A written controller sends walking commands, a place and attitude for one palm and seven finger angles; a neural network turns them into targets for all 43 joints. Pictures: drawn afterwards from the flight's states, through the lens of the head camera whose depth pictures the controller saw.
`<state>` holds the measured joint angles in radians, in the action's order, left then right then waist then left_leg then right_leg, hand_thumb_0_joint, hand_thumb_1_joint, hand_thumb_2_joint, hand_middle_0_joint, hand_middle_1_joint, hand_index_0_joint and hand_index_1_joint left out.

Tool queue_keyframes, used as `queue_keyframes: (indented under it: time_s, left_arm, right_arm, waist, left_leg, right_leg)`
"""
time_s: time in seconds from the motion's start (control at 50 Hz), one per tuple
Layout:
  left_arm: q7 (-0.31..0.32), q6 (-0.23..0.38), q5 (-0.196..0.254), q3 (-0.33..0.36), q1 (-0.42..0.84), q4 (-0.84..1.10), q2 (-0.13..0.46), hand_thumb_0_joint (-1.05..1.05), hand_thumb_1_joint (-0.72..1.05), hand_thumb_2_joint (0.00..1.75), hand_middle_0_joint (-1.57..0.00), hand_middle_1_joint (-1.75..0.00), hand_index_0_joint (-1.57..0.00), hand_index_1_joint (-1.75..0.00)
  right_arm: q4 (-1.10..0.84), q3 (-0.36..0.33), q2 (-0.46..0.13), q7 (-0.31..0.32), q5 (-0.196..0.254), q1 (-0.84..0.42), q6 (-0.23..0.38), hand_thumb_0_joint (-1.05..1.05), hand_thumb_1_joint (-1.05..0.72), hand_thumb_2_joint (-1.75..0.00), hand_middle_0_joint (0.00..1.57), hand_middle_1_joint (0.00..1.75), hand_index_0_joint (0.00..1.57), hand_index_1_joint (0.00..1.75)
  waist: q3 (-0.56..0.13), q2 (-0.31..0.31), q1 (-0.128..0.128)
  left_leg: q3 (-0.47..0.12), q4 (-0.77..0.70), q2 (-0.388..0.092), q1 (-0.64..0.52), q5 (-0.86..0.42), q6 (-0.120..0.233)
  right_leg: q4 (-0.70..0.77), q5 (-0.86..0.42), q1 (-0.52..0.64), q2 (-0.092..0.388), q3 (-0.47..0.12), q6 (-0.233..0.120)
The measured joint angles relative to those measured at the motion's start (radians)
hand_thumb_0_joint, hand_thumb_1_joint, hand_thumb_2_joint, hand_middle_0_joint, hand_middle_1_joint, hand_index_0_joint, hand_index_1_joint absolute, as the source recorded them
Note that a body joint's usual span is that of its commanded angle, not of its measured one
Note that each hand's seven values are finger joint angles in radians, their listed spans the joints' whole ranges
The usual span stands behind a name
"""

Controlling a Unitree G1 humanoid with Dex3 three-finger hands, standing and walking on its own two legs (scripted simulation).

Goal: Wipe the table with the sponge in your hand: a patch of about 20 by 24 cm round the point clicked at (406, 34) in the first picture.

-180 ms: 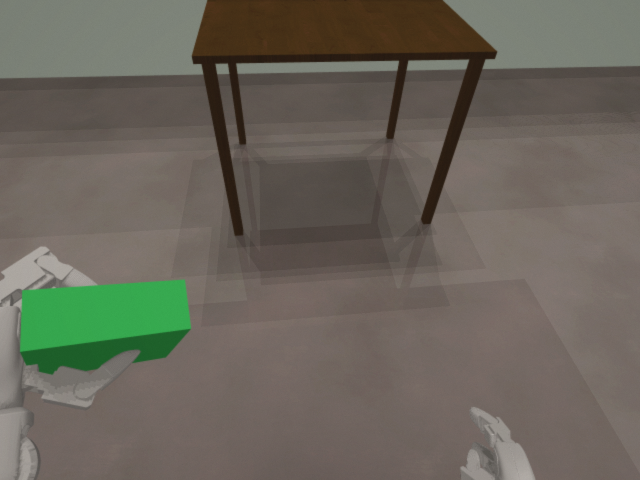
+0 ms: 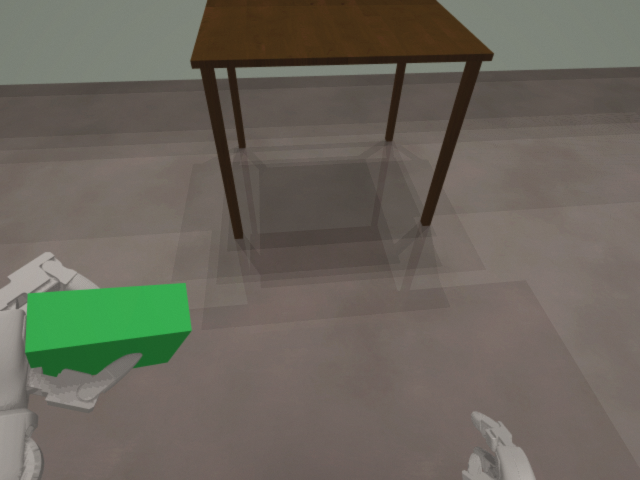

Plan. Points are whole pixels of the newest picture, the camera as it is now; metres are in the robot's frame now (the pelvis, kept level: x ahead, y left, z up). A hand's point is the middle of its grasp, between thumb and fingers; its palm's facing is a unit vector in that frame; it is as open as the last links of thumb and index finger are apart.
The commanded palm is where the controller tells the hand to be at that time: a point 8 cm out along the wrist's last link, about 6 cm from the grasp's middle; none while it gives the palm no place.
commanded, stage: stand and wait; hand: left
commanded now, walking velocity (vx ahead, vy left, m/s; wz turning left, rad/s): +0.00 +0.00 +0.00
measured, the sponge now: (133, 331) +0.22 +0.21 +0.14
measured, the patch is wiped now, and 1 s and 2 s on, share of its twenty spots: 0.00 0.00 0.00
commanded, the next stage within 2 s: look at it before walking up in 0.08 s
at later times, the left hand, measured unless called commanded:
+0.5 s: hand (80, 333) +0.21 +0.24 +0.16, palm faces +0.41 -0.83 -0.38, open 9.1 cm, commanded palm +0.17 +0.27 +0.18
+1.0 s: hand (222, 223) +0.35 +0.14 +0.17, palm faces +0.17 -0.85 -0.49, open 9.1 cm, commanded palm +0.30 +0.19 +0.18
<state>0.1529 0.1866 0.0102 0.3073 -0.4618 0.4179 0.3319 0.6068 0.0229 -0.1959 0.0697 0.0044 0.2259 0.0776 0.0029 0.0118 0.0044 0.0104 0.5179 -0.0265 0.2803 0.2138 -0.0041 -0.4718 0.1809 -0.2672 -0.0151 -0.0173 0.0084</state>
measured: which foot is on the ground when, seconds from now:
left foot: down 0.00-0.66, up 0.68-1.00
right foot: down 0.00-1.00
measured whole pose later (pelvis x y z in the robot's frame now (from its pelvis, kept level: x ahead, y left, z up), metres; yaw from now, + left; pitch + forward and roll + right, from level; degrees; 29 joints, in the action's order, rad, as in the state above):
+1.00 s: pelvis +0.08 -0.05 +0.00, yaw -13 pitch +2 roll +1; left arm 0.15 0.24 0.02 0.37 -0.51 0.47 0.41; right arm 0.60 -0.03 -0.26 0.05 0.01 0.25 0.03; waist 0.02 0.00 -0.01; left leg 0.10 0.80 -0.10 0.53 0.28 -0.03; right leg -0.42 0.30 -0.16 -0.08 -0.02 -0.09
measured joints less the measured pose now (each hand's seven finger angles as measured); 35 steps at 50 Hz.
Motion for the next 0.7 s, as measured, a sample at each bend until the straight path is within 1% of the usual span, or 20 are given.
queue_keyframes:
  time_s: [0.34, 0.4, 0.44, 0.48, 0.52, 0.56, 0.58, 0.62, 0.64, 0.66, 0.68, 0.7]
  left_arm:
    - [0.002, 0.002, -0.001, 0.004, -0.005, 0.002, 0.003, 0.00, -0.41, 1.03, -0.84, -1.39, -0.83, -1.39]
    - [0.003, 0.003, -0.002, 0.008, -0.010, 0.005, 0.005, 0.00, -0.41, 1.03, -0.84, -1.39, -0.83, -1.39]
    - [0.005, 0.000, -0.003, 0.012, -0.014, 0.010, 0.002, 0.00, -0.41, 1.03, -0.84, -1.39, -0.84, -1.39]
    - [0.008, -0.002, -0.005, 0.016, -0.014, 0.010, -0.004, 0.00, -0.41, 1.03, -0.84, -1.39, -0.84, -1.39]
    - [0.010, -0.005, -0.007, 0.022, -0.005, 0.005, -0.005, 0.00, -0.41, 1.03, -0.84, -1.39, -0.84, -1.39]
    - [0.010, -0.005, -0.008, 0.030, 0.006, -0.005, -0.001, 0.00, -0.41, 1.03, -0.84, -1.39, -0.84, -1.39]
    - [0.009, -0.005, -0.008, 0.034, 0.010, -0.010, 0.000, 0.00, -0.41, 1.03, -0.84, -1.39, -0.84, -1.39]
    - [0.007, -0.007, -0.009, 0.035, 0.015, -0.017, 0.002, 0.00, -0.41, 1.03, -0.84, -1.39, -0.84, -1.39]
    - [0.005, -0.008, -0.010, 0.033, 0.021, -0.017, 0.003, 0.00, -0.41, 1.03, -0.84, -1.39, -0.84, -1.39]
    - [0.002, -0.009, -0.012, 0.025, 0.032, -0.018, 0.001, 0.00, -0.41, 1.03, -0.84, -1.39, -0.84, -1.39]
    - [-0.002, -0.009, -0.014, 0.012, 0.048, -0.021, -0.002, 0.00, -0.41, 1.03, -0.84, -1.39, -0.84, -1.39]
    - [-0.004, -0.010, -0.012, -0.006, 0.065, -0.024, -0.009, 0.00, -0.41, 1.03, -0.84, -1.39, -0.84, -1.39]
  right_arm:
    - [0.002, -0.004, -0.003, 0.000, 0.001, 0.011, 0.002, 0.01, -0.90, -0.90, 0.20, 0.30, 0.20, 0.30]
    - [0.002, -0.002, 0.000, -0.001, -0.001, 0.010, 0.001, 0.01, -0.90, -0.90, 0.20, 0.30, 0.20, 0.30]
    - [-0.001, -0.001, 0.002, -0.001, -0.004, 0.010, -0.002, 0.01, -0.90, -0.90, 0.20, 0.30, 0.20, 0.30]
    - [-0.005, -0.001, 0.005, 0.003, -0.006, 0.012, -0.004, 0.01, -0.90, -0.90, 0.20, 0.30, 0.20, 0.30]
    - [-0.010, -0.001, 0.011, 0.005, -0.007, 0.013, -0.003, 0.01, -0.90, -0.90, 0.20, 0.30, 0.20, 0.30]
    - [-0.006, -0.001, 0.023, 0.004, -0.011, 0.012, 0.002, 0.01, -0.90, -0.90, 0.20, 0.30, 0.20, 0.30]
    - [-0.005, 0.000, 0.028, 0.001, -0.013, 0.013, 0.004, 0.01, -0.90, -0.90, 0.20, 0.30, 0.20, 0.30]
    - [-0.007, 0.004, 0.033, -0.008, -0.014, 0.018, 0.006, 0.01, -0.90, -0.90, 0.20, 0.30, 0.20, 0.30]
    - [-0.011, 0.005, 0.032, -0.012, -0.013, 0.020, 0.008, 0.01, -0.90, -0.90, 0.20, 0.30, 0.20, 0.30]
    - [-0.012, 0.004, 0.028, -0.016, -0.012, 0.018, 0.007, 0.01, -0.90, -0.90, 0.20, 0.30, 0.20, 0.30]
    - [-0.004, 0.001, 0.023, -0.019, -0.011, 0.015, 0.004, 0.01, -0.90, -0.90, 0.20, 0.30, 0.20, 0.30]
    - [0.012, -0.002, 0.017, -0.022, -0.009, 0.009, -0.001, 0.01, -0.90, -0.90, 0.20, 0.30, 0.20, 0.30]
  waist:
    - [0.008, -0.003, -0.002]
    - [0.005, -0.006, 0.005]
    - [-0.002, -0.006, 0.012]
    - [-0.012, -0.001, 0.016]
    - [-0.015, 0.009, 0.018]
    - [-0.014, 0.015, 0.022]
    - [-0.017, 0.017, 0.026]
    - [-0.023, 0.021, 0.032]
    - [-0.026, 0.024, 0.034]
    - [-0.024, 0.034, 0.033]
    - [-0.022, 0.036, 0.031]
    - [-0.016, 0.032, 0.027]
  left_leg:
    - [0.000, 0.000, 0.002, 0.007, -0.009, 0.004]
    - [0.009, 0.008, 0.001, 0.010, -0.004, 0.005]
    - [0.022, 0.027, -0.006, 0.016, 0.018, 0.008]
    - [0.033, 0.044, -0.016, 0.021, 0.043, 0.011]
    - [0.041, 0.056, -0.033, 0.023, 0.038, 0.012]
    - [0.051, 0.072, -0.051, 0.017, 0.052, 0.000]
    - [0.059, 0.080, -0.060, 0.013, 0.063, -0.008]
    - [0.077, 0.106, -0.079, 0.011, 0.089, -0.023]
    - [0.085, 0.134, -0.089, 0.020, 0.110, -0.029]
    - [0.084, 0.182, -0.101, 0.038, 0.160, -0.023]
    - [0.070, 0.266, -0.096, 0.068, 0.224, -0.021]
    - [0.049, 0.372, -0.081, 0.106, 0.252, -0.025]
  right_leg:
    - [0.007, -0.013, -0.003, 0.002, 0.000, 0.003]
    - [-0.007, -0.008, -0.013, 0.001, -0.008, 0.002]
    - [-0.042, 0.034, -0.031, -0.005, -0.019, -0.004]
    - [-0.092, 0.128, -0.052, -0.013, -0.024, -0.014]
    - [-0.172, 0.202, -0.074, -0.018, 0.002, -0.016]
    - [-0.235, 0.243, -0.079, -0.020, 0.041, -0.013]
    - [-0.243, 0.258, -0.073, -0.019, 0.062, -0.012]
    - [-0.209, 0.266, -0.041, -0.017, 0.100, -0.015]
    - [-0.177, 0.245, -0.025, -0.019, 0.106, -0.028]
    - [-0.171, 0.176, -0.029, -0.028, 0.110, -0.051]
    - [-0.189, 0.150, -0.039, -0.032, 0.112, -0.078]
    - [-0.199, 0.154, -0.038, -0.031, 0.113, -0.094]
